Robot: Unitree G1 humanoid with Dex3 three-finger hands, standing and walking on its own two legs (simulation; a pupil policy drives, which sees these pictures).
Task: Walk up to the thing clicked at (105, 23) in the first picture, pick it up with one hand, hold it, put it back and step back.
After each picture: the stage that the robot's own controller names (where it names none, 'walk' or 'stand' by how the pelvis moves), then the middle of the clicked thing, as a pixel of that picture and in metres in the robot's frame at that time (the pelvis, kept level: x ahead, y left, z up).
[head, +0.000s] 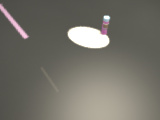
stand; (105, 25) +1.69 -0.35 -0.65
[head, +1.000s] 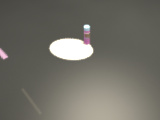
walk; (86, 35) +1.59 +0.03 -0.63
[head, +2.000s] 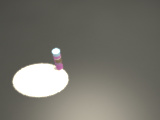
walk; (57, 59) +1.05 +0.28 -0.65
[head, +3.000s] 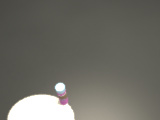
walk; (62, 94) +0.65 +0.20 -0.65
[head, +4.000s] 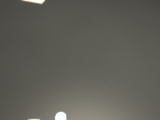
walk; out of the picture +0.43 +0.13 -0.64
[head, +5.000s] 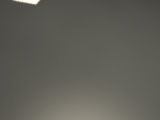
stand; out of the picture +0.38 +0.14 -0.65
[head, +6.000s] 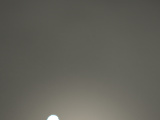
stand; out of the picture +0.38 +0.15 -0.65
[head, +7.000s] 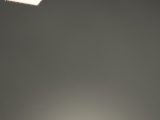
stand; out of the picture +0.37 +0.14 -0.66
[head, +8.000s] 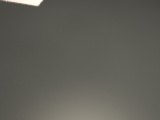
stand; out of the picture +0.37 +0.14 -0.66
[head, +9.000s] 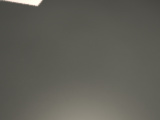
stand; out of the picture +0.36 +0.14 -0.66
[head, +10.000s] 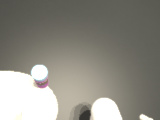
go down; (41, 78) +0.42 +0.14 -0.40
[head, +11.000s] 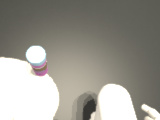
go down; (38, 63) +0.45 +0.16 -0.28
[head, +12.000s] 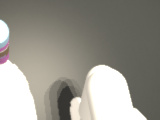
close in; out of the picture +0.44 +0.19 -0.17
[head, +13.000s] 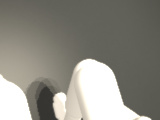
close; out of the picture +0.44 +0.21 -0.16
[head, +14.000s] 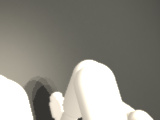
lift; out of the picture +0.42 +0.21 -0.16
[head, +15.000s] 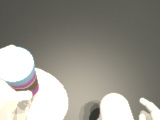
lift; (23, 78) +0.32 +0.17 +0.00
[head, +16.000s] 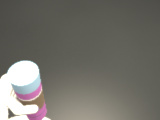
hold; (31, 96) +0.29 +0.15 +0.03
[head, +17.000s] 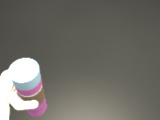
hold; (31, 92) +0.31 +0.15 +0.04
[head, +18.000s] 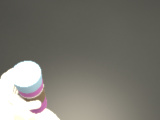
crouch; (33, 92) +0.31 +0.15 -0.01
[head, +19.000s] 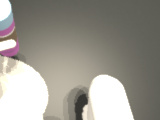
lower; (2, 32) +0.48 +0.18 -0.04
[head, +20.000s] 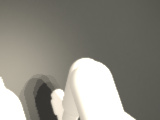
lower; out of the picture +0.46 +0.23 -0.16
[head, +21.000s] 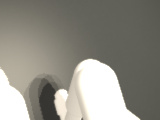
lower; out of the picture +0.44 +0.23 -0.16
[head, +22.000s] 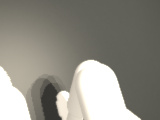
lower; out of the picture +0.44 +0.22 -0.16
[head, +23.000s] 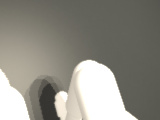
lower; out of the picture +0.45 +0.22 -0.15
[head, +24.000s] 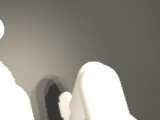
open; out of the picture +0.43 +0.20 -0.16
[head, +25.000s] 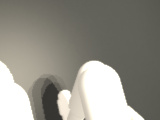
rise; out of the picture +0.43 +0.21 -0.17
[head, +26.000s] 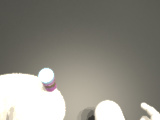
walk; (48, 81) +0.43 +0.15 -0.41
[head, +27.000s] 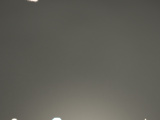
stand; out of the picture +0.39 +0.13 -0.59
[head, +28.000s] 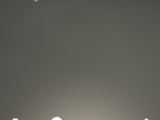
stand; out of the picture +0.39 +0.13 -0.60
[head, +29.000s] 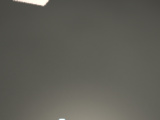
stand; out of the picture +0.40 +0.11 -0.64
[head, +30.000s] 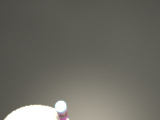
walk; (62, 111) +0.42 +0.12 -0.63
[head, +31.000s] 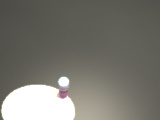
walk; (63, 88) +0.58 +0.08 -0.63
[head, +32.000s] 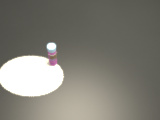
walk; (52, 55) +0.88 +0.22 -0.63
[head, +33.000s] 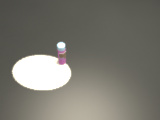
stand; (61, 54) +1.02 +0.15 -0.64
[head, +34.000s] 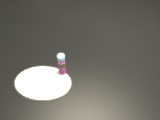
stand; (61, 64) +1.03 +0.17 -0.66
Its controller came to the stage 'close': yes
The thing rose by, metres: 0.68
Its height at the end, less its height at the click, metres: +0.00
